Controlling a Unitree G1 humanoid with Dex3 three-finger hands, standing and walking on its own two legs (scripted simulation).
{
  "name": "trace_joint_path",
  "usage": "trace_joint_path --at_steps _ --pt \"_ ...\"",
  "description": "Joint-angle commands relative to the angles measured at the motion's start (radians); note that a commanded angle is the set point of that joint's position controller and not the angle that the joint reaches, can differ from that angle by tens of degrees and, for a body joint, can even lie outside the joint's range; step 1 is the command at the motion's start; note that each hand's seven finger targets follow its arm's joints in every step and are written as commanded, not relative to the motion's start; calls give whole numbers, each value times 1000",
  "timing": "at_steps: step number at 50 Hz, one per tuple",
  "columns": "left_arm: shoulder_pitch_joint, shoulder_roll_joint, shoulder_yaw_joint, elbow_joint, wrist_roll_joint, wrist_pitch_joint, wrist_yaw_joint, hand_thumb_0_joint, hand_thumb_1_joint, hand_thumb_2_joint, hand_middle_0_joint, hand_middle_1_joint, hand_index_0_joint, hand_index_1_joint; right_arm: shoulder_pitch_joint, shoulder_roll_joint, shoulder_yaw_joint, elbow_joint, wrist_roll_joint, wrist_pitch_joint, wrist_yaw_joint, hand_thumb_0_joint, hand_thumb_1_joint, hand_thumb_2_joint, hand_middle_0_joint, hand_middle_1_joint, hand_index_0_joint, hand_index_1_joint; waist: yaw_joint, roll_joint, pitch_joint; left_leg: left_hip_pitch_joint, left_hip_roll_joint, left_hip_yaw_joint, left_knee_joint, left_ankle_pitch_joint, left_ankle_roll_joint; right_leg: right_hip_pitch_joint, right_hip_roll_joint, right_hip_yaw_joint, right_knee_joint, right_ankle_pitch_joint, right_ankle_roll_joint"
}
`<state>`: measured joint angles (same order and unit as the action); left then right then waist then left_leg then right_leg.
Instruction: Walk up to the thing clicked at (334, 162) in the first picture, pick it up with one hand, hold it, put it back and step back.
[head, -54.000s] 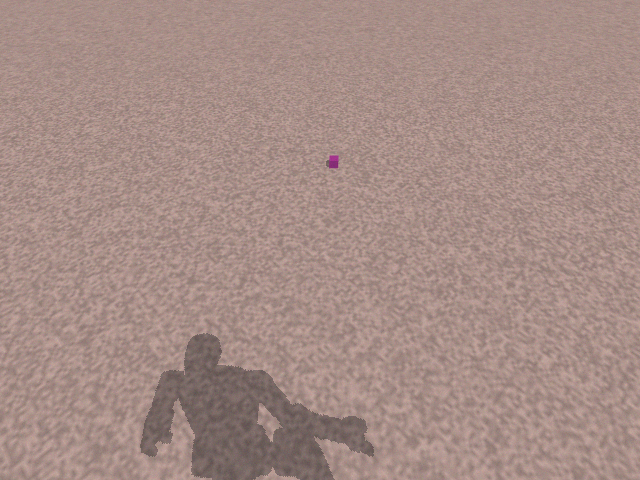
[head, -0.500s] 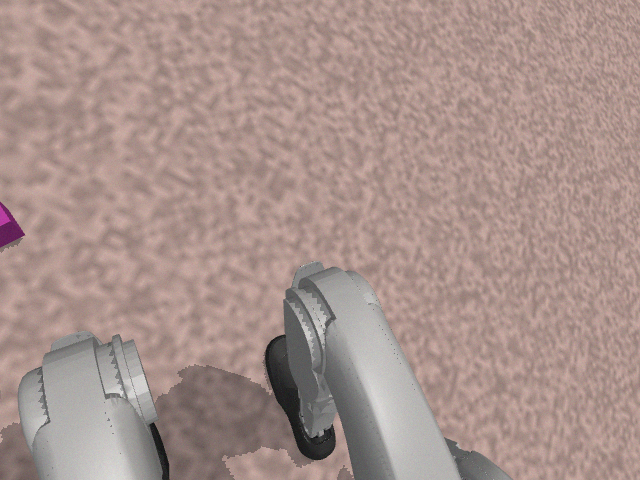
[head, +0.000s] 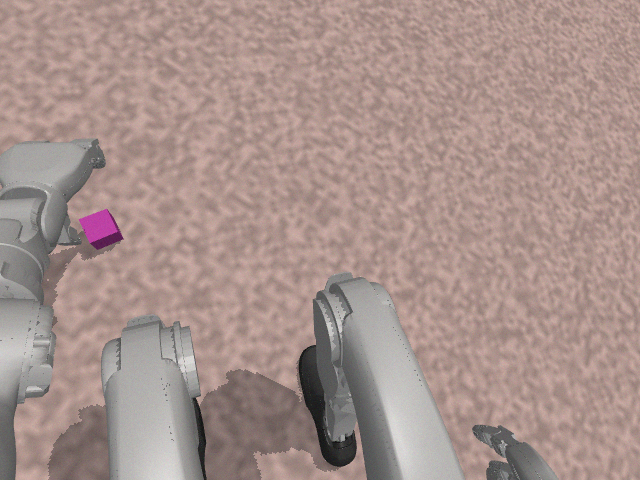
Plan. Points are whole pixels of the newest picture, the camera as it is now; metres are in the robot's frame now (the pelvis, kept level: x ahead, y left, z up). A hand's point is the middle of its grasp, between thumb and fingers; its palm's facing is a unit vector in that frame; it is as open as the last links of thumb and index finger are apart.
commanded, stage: withdraw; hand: left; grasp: from above
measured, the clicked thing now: (102, 229) +0.52 +0.23 -0.34
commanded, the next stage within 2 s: home in 0.10 s
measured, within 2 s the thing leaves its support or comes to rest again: neither
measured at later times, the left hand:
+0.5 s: hand (23, 179) +0.52 +0.26 -0.13, palm faces -0.33 -0.16 -0.93, open 10.9 cm
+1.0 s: hand out of the picture +0.31 +0.22 +0.08, palm faces -0.14 -0.82 -0.55, open 7.4 cm
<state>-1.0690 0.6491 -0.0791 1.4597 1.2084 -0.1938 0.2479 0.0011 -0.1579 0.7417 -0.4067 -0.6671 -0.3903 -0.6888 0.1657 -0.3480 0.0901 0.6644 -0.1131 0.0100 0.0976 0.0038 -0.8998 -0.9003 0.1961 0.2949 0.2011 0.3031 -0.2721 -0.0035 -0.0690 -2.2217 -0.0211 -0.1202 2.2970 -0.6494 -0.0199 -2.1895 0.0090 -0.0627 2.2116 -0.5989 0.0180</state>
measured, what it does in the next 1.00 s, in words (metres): rises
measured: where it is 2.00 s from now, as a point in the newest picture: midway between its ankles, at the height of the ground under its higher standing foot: (263, 452)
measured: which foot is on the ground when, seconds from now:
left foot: down 0.00-1.00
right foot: down 0.00-1.00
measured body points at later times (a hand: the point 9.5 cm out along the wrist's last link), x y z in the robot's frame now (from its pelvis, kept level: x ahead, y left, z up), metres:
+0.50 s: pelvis +0.03 +0.01 +0.00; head +0.26 +0.05 +0.39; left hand +0.53 +0.27 -0.07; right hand +0.05 -0.24 -0.12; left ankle +0.09 +0.13 -0.33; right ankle +0.12 -0.12 -0.33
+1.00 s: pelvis +0.02 +0.00 +0.19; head +0.15 +0.03 +0.62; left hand +0.31 +0.27 +0.12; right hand +0.23 -0.24 +0.09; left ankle +0.09 +0.13 -0.33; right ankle +0.12 -0.12 -0.33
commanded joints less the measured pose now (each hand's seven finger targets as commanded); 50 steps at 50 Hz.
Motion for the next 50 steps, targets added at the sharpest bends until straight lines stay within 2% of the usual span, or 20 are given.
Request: trace_joint_path --at_steps 1,4,6,7,8,9,10,13,15,17,21,24,26,29,32,35,39,43,47,50 --pt "-422 257 46 -13 53 -12 143 0 -197 758 -349 -701 -346 -704 169 -169 -28 -5 -18 -17 -17 0 -887 -894 200 300 200 300 -50 223 -547 272 -18 92 -194 -7 51 312 42 -24 -214 -34 -66" --pt "-423 295 77 55 75 0 199 0 -179 733 -367 -687 -368 -686 192 -189 -30 8 -29 -36 -14 0 -891 -894 200 299 200 299 -52 271 -569 320 -14 82 -195 9 46 277 37 -52 -177 -7 -68" --pt "-467 301 87 41 76 9 223 0 -194 741 -363 -692 -362 -693 206 -196 -27 15 -41 -52 -10 0 -895 -895 200 299 199 299 -71 311 -600 361 -9 78 -186 32 43 263 34 -70 -159 29 -67" --pt "-507 334 106 -21 76 11 234 0 -184 730 -372 -686 -372 -686 213 -204 -30 19 -43 -55 -10 0 -895 -895 200 299 199 299 -59 349 -650 391 -7 77 -185 45 40 255 32 -75 -146 49 -68" --pt "-488 334 113 -22 80 18 239 0 -146 810 -292 -721 -292 -747 223 -203 -33 19 -47 -62 -7 0 -882 -894 199 299 199 299 -63 383 -652 413 -5 76 -185 61 36 247 28 -86 -130 68 -68" --pt "-493 349 127 -77 68 22 243 0 -214 755 -336 -737 -342 -730 222 -201 -36 19 -49 -65 -4 0 -891 -893 200 299 200 299 -45 411 -717 448 -2 77 -176 90 33 262 30 -84 -118 92 -71" --pt "-491 356 136 -109 67 30 245 0 -171 835 -266 -722 -262 -748 239 -206 -38 16 -49 -69 -1 0 -882 -894 199 299 199 299 -52 438 -758 481 -2 76 -168 134 29 269 24 -94 -104 137 -69" --pt "-409 308 142 -225 17 63 244 0 -213 755 -327 -736 -337 -725 252 -201 -63 9 -37 -69 12 0 -890 -891 200 299 200 299 -28 493 -862 570 2 81 -174 228 22 294 20 -101 -95 219 -70" --pt "-373 268 139 -249 -5 91 229 0 -53 915 -250 -643 -227 -664 277 -202 -83 23 -30 -69 21 0 -885 -895 200 299 199 299 -24 512 -867 611 4 73 -205 261 13 282 13 -105 -100 244 -73" --pt "-350 302 165 -303 -41 121 207 0 61 941 -242 -598 -222 -617 296 -208 -109 24 -11 -59 26 0 -886 -896 200 300 199 300 9 511 -902 625 6 70 -233 276 14 304 14 -100 -116 249 -75" --pt "-198 209 162 -351 -157 193 133 0 265 932 -232 -526 -216 -540 318 -178 -137 17 20 -34 40 0 -889 -897 200 300 199 300 57 400 -929 627 3 93 -272 325 32 434 23 -72 -197 281 -67" --pt "-35 143 153 -425 -281 229 44 0 498 938 -224 -452 -214 -461 304 -169 -152 -9 49 -15 40 0 -893 -898 200 300 200 300 77 283 -856 580 0 92 -324 287 46 496 26 -56 -268 251 -63" --pt "20 134 164 -554 -350 239 -22 0 642 940 -220 -414 -212 -421 283 -173 -159 -30 67 -2 32 0 -895 -898 200 300 200 300 87 220 -819 551 -5 90 -359 271 53 553 24 -49 -318 249 -63" --pt "227 45 132 -641 -456 256 -122 0 857 928 -208 -332 -206 -334 236 -160 -164 -72 85 12 14 0 -898 -899 200 300 200 300 101 92 -718 514 -4 88 -411 215 60 619 24 -36 -401 213 -60" --pt "308 31 146 -887 -568 259 -175 0 900 900 -200 -299 -200 -299 186 -139 -175 -122 100 11 -7 0 -900 -900 200 300 200 300 138 67 -753 560 -3 95 -478 154 60 717 19 -17 -482 153 -55" --pt "415 -31 139 -1038 -661 265 -181 0 900 900 -200 -300 -200 -299 125 -124 -185 -158 114 1 -32 0 -900 -900 200 300 200 300 152 72 -706 642 1 76 -562 74 49 720 11 -9 -554 68 -58" --pt "491 -53 149 -1174 -717 268 -140 0 900 900 -200 -299 -200 -299 76 -100 -185 -164 127 -22 -72 0 -900 -900 200 300 200 300 167 142 -668 784 7 62 -681 18 39 734 7 8 -633 28 -58" --pt "611 -129 120 -1217 -812 312 -112 0 900 899 -200 -298 -200 -298 24 -82 -176 -157 140 -62 -108 0 -899 -900 200 300 200 300 163 171 -589 921 16 21 -820 -71 33 769 6 14 -709 -13 -48" --pt "739 -177 97 -1287 -930 370 -112 0 900 900 -200 -298 -200 -299 -14 -62 -160 -174 150 -93 -135 0 -899 -900 200 300 200 300 160 125 -549 992 11 40 -897 -52 40 903 6 33 -834 -16 -43" --pt "827 -188 113 -1326 -1020 409 -114 0 900 900 -200 -299 -200 -299 -28 -51 -145 -184 154 -119 -157 0 -899 -900 200 300 200 300 162 84 -506 1037 9 56 -938 -22 46 1002 5 49 -921 -4 -35"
